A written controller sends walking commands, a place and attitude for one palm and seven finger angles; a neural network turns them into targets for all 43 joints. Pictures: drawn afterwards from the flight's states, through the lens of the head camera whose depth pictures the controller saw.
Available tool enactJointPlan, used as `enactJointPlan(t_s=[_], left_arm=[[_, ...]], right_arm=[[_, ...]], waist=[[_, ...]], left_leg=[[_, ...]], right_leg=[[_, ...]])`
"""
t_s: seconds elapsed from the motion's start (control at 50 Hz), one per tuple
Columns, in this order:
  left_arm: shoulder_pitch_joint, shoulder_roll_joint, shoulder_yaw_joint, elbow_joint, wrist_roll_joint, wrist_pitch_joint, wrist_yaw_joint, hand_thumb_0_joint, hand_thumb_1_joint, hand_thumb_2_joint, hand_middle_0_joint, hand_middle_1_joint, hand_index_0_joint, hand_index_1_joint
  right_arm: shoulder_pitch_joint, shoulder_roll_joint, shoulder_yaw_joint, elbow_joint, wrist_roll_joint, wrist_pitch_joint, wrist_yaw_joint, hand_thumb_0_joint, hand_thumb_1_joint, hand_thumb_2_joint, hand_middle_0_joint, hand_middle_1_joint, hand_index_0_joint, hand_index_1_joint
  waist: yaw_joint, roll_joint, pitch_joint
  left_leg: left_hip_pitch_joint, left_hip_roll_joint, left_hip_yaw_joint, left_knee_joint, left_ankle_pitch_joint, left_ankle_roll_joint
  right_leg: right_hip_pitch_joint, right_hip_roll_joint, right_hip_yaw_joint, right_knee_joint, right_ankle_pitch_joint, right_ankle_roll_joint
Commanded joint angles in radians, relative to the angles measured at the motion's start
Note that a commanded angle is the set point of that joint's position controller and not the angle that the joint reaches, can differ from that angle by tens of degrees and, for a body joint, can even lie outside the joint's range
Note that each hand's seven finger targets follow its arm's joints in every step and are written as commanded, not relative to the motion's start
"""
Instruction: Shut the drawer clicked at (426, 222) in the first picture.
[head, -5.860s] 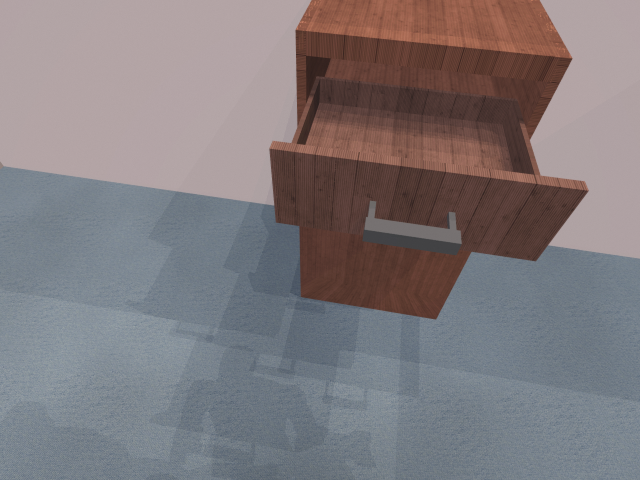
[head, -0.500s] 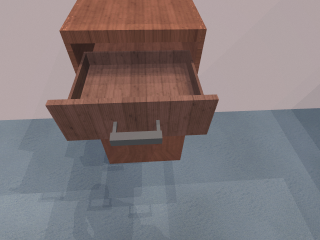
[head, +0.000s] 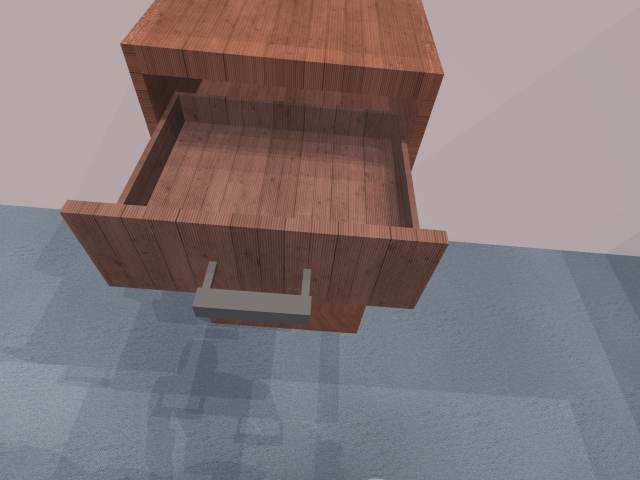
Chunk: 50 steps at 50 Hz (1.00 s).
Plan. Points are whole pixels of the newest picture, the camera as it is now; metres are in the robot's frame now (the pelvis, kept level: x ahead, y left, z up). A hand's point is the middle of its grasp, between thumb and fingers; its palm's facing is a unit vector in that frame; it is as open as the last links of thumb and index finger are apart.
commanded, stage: shuffle to correct the standing spot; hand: left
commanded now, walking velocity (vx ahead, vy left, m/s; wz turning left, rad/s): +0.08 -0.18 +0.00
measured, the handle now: (256, 289) +0.33 +0.11 +0.04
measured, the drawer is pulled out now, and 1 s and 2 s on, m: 0.30 0.30 0.30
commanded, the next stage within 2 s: come to a stop and stand still in 0.18 s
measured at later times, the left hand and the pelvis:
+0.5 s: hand out of the picture +0.10 +0.06 -0.17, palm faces +0.01 -0.98 -0.22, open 7.2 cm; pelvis +0.06 -0.12 +0.00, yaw +0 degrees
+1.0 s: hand out of the picture +0.05 +0.06 -0.17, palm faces +0.04 -0.98 -0.20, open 7.4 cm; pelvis +0.03 -0.11 +0.01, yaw +0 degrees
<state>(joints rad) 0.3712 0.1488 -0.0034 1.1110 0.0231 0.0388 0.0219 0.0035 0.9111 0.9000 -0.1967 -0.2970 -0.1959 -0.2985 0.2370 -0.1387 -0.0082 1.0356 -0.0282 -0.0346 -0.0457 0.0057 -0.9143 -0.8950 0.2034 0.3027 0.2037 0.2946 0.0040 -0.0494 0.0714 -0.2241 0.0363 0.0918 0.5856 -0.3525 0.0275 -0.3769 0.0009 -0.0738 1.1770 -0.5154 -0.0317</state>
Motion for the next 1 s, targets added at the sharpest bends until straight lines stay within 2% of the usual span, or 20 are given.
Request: enactJointPlan(t_s=[0.0, 0.12, 0.18, 0.2, 0.22, 0.24, 0.26, 0.28, 0.3, 0.32, 0.38, 0.46, 0.52, 0.56, 0.6, 0.68, 0.74, 0.8, 0.86, 0.98], left_arm=[[0.035, 0.051, 0.027, -0.101, 0.008, -0.009, -0.014, 0.0, 0.9, 0.9, -0.2, -0.3, -0.2, -0.3], [-0.064, 0.043, 0.036, -0.184, 0.001, -0.004, -0.026, 0.0, 0.9, 0.9, -0.2, -0.3, -0.2, -0.3], [0.02, 0.062, 0.045, -0.165, -0.005, -0.027, -0.023, 0.0, 0.9, 0.9, -0.2, -0.3, -0.2, -0.3], [0.089, 0.099, 0.053, -0.143, -0.003, -0.038, -0.019, 0.0, 0.9, 0.9, -0.2, -0.3, -0.2, -0.3], [0.127, 0.157, 0.061, -0.128, -0.001, -0.049, -0.013, 0.0, 0.9, 0.9, -0.2, -0.3, -0.2, -0.3], [0.13, 0.233, 0.076, -0.129, 0.005, -0.051, -0.007, 0.0, 0.9, 0.9, -0.2, -0.3, -0.2, -0.3], [0.108, 0.243, 0.072, -0.152, 0.003, -0.045, -0.006, 0.0, 0.9, 0.9, -0.2, -0.3, -0.2, -0.3], [0.032, 0.23, 0.071, -0.171, 0.013, -0.04, -0.002, 0.0, 0.9, 0.9, -0.2, -0.3, -0.2, -0.3], [-0.031, 0.198, 0.066, -0.179, 0.013, -0.042, 0.006, 0.0, 0.9, 0.9, -0.2, -0.3, -0.2, -0.3], [-0.073, 0.166, 0.055, -0.183, 0.008, -0.045, 0.013, 0.0, 0.9, 0.9, -0.2, -0.3, -0.2, -0.3], [-0.084, 0.149, 0.037, -0.181, 0.012, -0.06, 0.021, 0.0, 0.9, 0.9, -0.2, -0.3, -0.2, -0.3], [-0.027, 0.188, 0.047, -0.16, -0.009, -0.053, 0.038, 0.0, 0.9, 0.9, -0.2, -0.3, -0.2, -0.3], [-0.056, 0.185, 0.052, -0.165, -0.024, -0.042, 0.038, 0.0, 0.9, 0.9, -0.2, -0.3, -0.2, -0.3], [-0.053, 0.156, 0.049, -0.173, -0.018, -0.029, 0.041, 0.0, 0.9, 0.9, -0.2, -0.3, -0.2, -0.3], [-0.057, 0.154, 0.045, -0.167, -0.008, -0.015, 0.041, 0.0, 0.9, 0.9, -0.2, -0.3, -0.2, -0.3], [-0.07, 0.166, 0.037, -0.174, -0.002, -0.017, 0.035, 0.0, 0.9, 0.9, -0.2, -0.3, -0.2, -0.3], [-0.134, 0.175, 0.046, -0.201, 0.001, -0.013, 0.032, 0.0, 0.9, 0.9, -0.2, -0.3, -0.2, -0.3], [-0.125, 0.137, 0.036, -0.202, -0.005, -0.016, 0.025, 0.0, 0.9, 0.9, -0.2, -0.3, -0.2, -0.3], [-0.051, 0.101, 0.03, -0.178, -0.007, -0.014, 0.025, 0.0, 0.9, 0.9, -0.2, -0.3, -0.2, -0.3], [0.039, 0.064, 0.014, -0.124, -0.005, -0.03, 0.021, 0.0, 0.9, 0.9, -0.2, -0.3, -0.2, -0.3]], right_arm=[[0.073, -0.154, -0.032, -0.019, -0.007, 0.001, 0.0, 0.0, -0.9, -0.9, 0.2, 0.3, 0.2, 0.3], [0.056, -0.191, -0.049, -0.059, -0.018, 0.012, 0.014, 0.0, -0.9, -0.9, 0.2, 0.3, 0.2, 0.3], [0.022, -0.227, -0.06, -0.078, -0.011, 0.034, 0.012, 0.0, -0.9, -0.9, 0.2, 0.3, 0.2, 0.3], [0.028, -0.216, -0.063, -0.08, 0.0, 0.037, 0.015, 0.0, -0.9, -0.9, 0.2, 0.3, 0.2, 0.3], [0.057, -0.158, -0.059, -0.077, 0.009, 0.036, 0.02, 0.0, -0.9, -0.9, 0.2, 0.3, 0.2, 0.3], [0.067, -0.071, -0.039, -0.111, 0.022, 0.04, 0.019, 0.0, -0.9, -0.9, 0.2, 0.3, 0.2, 0.3], [0.047, -0.071, -0.034, -0.125, 0.023, 0.052, 0.011, 0.0, -0.9, -0.9, 0.2, 0.3, 0.2, 0.3], [0.053, -0.068, -0.036, -0.111, 0.018, 0.058, 0.015, 0.0, -0.9, -0.9, 0.2, 0.3, 0.2, 0.3], [0.04, -0.08, -0.035, -0.105, 0.009, 0.06, 0.018, 0.0, -0.9, -0.9, 0.2, 0.3, 0.2, 0.3], [0.058, -0.077, -0.033, -0.089, 0.009, 0.057, 0.019, 0.0, -0.9, -0.9, 0.2, 0.3, 0.2, 0.3], [0.049, -0.026, -0.014, -0.062, 0.026, 0.044, 0.02, 0.0, -0.9, -0.9, 0.2, 0.3, 0.2, 0.3], [0.038, -0.035, -0.012, -0.063, 0.038, 0.051, 0.014, 0.0, -0.9, -0.9, 0.2, 0.3, 0.2, 0.3], [0.065, -0.088, -0.027, -0.062, 0.031, 0.062, 0.007, 0.0, -0.9, -0.9, 0.2, 0.3, 0.2, 0.3], [0.033, -0.126, -0.035, -0.083, 0.02, 0.073, 0.003, 0.0, -0.9, -0.9, 0.2, 0.3, 0.2, 0.3], [-0.004, -0.114, -0.031, -0.095, 0.016, 0.076, 0.008, 0.0, -0.9, -0.9, 0.2, 0.3, 0.2, 0.3], [0.028, -0.092, -0.032, -0.098, 0.016, 0.084, 0.021, 0.0, -0.9, -0.9, 0.2, 0.3, 0.2, 0.3], [0.097, -0.074, -0.036, -0.069, 0.011, 0.086, 0.032, 0.0, -0.9, -0.9, 0.2, 0.3, 0.2, 0.3], [0.134, -0.066, -0.024, -0.049, 0.008, 0.067, 0.031, 0.0, -0.9, -0.9, 0.2, 0.3, 0.2, 0.3], [0.089, -0.082, -0.013, -0.065, 0.006, 0.049, 0.027, 0.0, -0.9, -0.9, 0.2, 0.3, 0.2, 0.3], [0.1, -0.083, -0.003, -0.05, 0.014, 0.025, 0.025, 0.0, -0.9, -0.9, 0.2, 0.3, 0.2, 0.3]], waist=[[0.017, 0.191, 0.055], [0.002, 0.218, 0.082], [0.036, 0.203, -0.04], [0.059, 0.119, -0.094], [0.065, -0.047, -0.131], [0.049, -0.311, -0.174], [0.055, -0.251, -0.195], [0.025, -0.195, -0.14], [0.004, -0.251, -0.085], [-0.015, -0.189, -0.092], [-0.021, -0.013, -0.081], [0.01, 0.042, -0.15], [-0.004, 0.006, -0.163], [0.015, 0.049, -0.12], [0.023, 0.119, -0.031], [0.004, -0.053, -0.011], [-0.026, -0.08, 0.017], [-0.025, 0.026, 0.007], [0.018, 0.154, 0.048], [0.039, 0.079, -0.012]], left_leg=[[-0.044, 0.278, -0.182, -0.269, 0.484, 0.164], [-0.102, 0.257, -0.119, -0.255, 0.334, 0.128], [-0.039, 0.216, -0.115, -0.076, 0.385, 0.063], [-0.035, 0.156, -0.068, 0.061, 0.403, 0.025], [-0.122, 0.084, -0.012, 0.242, 0.256, -0.006], [-0.295, -0.027, 0.021, 0.461, -0.237, -0.039], [-0.26, 0.0, -0.059, 0.569, -0.33, -0.03], [-0.262, 0.012, -0.048, 0.636, -0.274, -0.033], [-0.276, 0.032, -0.067, 0.674, -0.215, -0.041], [-0.251, 0.044, -0.077, 0.651, -0.177, -0.047], [-0.153, 0.021, -0.054, 0.365, -0.182, -0.054], [-0.062, -0.034, -0.006, -0.037, -0.011, -0.067], [0.099, 0.013, -0.005, -0.195, 0.297, -0.051], [0.12, 0.105, -0.075, -0.086, 0.53, -0.001], [0.036, 0.102, -0.132, -0.106, 0.409, 0.023], [0.028, 0.017, -0.07, -0.072, 0.056, -0.012], [0.118, 0.006, -0.062, -0.017, 0.037, -0.015], [0.107, 0.047, -0.091, -0.155, 0.06, 0.006], [-0.123, 0.111, -0.191, -0.323, -0.089, 0.043], [-0.118, 0.114, -0.187, -0.356, -0.056, 0.046]], right_leg=[[-0.134, -0.058, 0.049, 0.128, 0.092, 0.017], [-0.079, -0.068, -0.035, -0.18, 0.072, 0.036], [0.124, -0.021, -0.087, -0.572, 0.191, 0.039], [0.226, -0.019, -0.063, -0.699, 0.287, 0.039], [0.331, -0.095, 0.034, -0.771, 0.455, 0.005], [0.414, -0.322, 0.319, -0.816, 0.745, -0.111], [0.309, -0.374, 0.351, -0.876, 0.732, -0.193], [0.233, -0.337, 0.317, -0.905, 0.568, -0.206], [0.171, -0.319, 0.347, -0.896, 0.57, -0.19], [0.169, -0.308, 0.298, -0.866, 0.627, -0.192], [0.179, -0.292, 0.157, -0.776, 1.02, -0.178], [0.341, -0.297, 0.188, -0.669, 1.23, -0.173], [0.278, -0.265, 0.168, -0.627, 1.066, -0.111], [0.176, -0.221, 0.156, -0.666, 0.812, -0.05], [0.13, -0.203, 0.174, -0.706, 0.563, -0.06], [0.054, -0.271, 0.266, -0.87, 0.268, -0.103], [-0.116, -0.273, 0.265, -0.958, -0.01, -0.116], [-0.09, -0.187, 0.187, -0.873, 0.028, -0.067], [0.086, -0.106, 0.115, -0.781, 0.099, -0.031], [0.188, -0.107, 0.093, -0.748, 0.228, -0.026]])
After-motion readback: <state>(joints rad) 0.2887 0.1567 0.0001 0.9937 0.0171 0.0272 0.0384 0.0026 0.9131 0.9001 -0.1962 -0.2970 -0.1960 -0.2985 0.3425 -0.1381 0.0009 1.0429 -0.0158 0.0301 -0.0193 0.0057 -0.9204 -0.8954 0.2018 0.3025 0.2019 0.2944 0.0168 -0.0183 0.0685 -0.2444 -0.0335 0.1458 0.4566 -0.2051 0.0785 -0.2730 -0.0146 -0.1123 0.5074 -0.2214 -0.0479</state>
